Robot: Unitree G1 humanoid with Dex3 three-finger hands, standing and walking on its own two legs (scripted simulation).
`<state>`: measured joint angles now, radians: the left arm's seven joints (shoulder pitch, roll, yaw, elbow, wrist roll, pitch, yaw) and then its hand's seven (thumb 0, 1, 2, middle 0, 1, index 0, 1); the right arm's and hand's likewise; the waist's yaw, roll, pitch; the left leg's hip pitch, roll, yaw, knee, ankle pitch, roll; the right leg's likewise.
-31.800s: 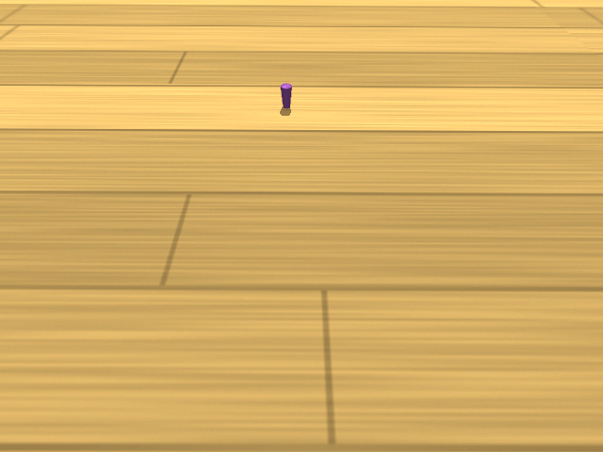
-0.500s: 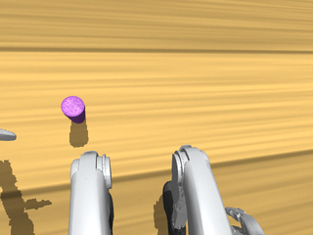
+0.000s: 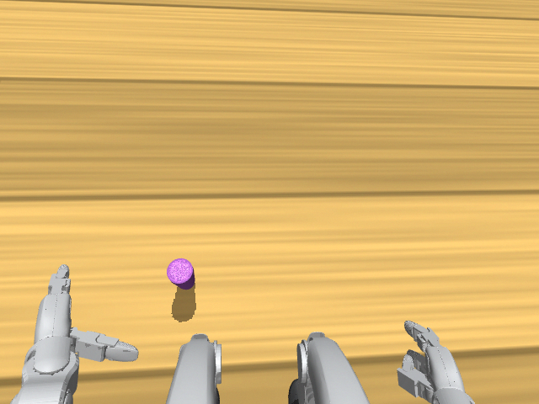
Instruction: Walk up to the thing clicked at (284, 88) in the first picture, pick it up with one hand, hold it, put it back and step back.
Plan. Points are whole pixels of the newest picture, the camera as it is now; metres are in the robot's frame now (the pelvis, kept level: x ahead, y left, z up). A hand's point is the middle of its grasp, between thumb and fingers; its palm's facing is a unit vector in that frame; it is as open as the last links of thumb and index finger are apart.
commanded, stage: home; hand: left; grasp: from above
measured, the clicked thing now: (183, 276) +0.47 +0.21 -0.53
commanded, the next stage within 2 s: none
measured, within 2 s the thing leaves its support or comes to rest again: neither
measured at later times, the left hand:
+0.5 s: hand (86, 351) +0.22 +0.20 +0.06, palm faces +0.14 -0.95 -0.29, open 17.6 cm
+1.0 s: hand (98, 357) +0.21 +0.18 +0.06, palm faces +0.13 -0.95 -0.28, open 17.4 cm
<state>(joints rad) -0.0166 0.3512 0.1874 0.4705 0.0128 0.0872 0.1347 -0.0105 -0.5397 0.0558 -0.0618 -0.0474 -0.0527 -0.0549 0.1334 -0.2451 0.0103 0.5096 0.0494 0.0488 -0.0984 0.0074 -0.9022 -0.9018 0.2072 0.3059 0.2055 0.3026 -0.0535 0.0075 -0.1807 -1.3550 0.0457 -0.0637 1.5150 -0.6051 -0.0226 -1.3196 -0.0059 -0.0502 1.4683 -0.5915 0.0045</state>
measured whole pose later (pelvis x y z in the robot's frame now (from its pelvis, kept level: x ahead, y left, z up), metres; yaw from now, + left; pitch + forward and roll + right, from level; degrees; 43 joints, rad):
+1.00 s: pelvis +0.05 +0.00 +0.12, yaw +2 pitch +8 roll -2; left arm 0.47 0.20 -0.01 0.01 -0.02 0.26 0.14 -0.01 -0.53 0.06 -0.06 -0.05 -0.05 -0.06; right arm 0.29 -0.21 0.03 0.50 0.02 -0.10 -0.18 0.01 -0.90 -0.90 0.21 0.31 0.21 0.30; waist -0.03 0.04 -0.12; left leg -0.62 0.04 -0.04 0.95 -0.47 -0.02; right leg -0.58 -0.01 -0.05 0.90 -0.46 0.01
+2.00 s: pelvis +0.04 +0.00 +0.12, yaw +2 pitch +7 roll -2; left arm 0.46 0.20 -0.01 0.02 -0.02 0.26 0.13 -0.01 -0.56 0.05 -0.06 -0.05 -0.05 -0.05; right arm 0.28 -0.21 0.03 0.51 0.01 -0.12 -0.18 0.01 -0.90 -0.90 0.21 0.31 0.21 0.30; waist -0.02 0.03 -0.11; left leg -0.61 0.04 -0.03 0.95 -0.47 -0.02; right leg -0.57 -0.01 -0.04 0.90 -0.45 0.01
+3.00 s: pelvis +0.04 +0.01 +0.16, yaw +2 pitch -2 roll +0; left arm 0.23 0.32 0.02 0.95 0.03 0.00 0.02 0.00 0.53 0.81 -0.20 -0.28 -0.19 -0.29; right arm 0.20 -0.31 -0.03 0.98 -0.04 0.00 -0.01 0.01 -0.91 -0.90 0.21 0.30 0.20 0.30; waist 0.01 0.01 0.05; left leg -0.26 0.00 -0.01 0.58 -0.29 0.00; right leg -0.25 -0.05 -0.03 0.58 -0.30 0.02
